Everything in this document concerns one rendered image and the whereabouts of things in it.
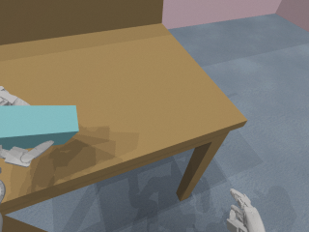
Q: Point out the sponge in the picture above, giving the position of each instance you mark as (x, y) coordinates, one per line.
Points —
(27, 126)

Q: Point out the robot right hand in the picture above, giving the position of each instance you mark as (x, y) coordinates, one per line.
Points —
(249, 217)

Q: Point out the robot left hand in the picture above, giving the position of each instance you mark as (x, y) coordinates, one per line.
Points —
(18, 156)

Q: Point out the table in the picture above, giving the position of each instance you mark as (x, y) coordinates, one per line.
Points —
(139, 96)

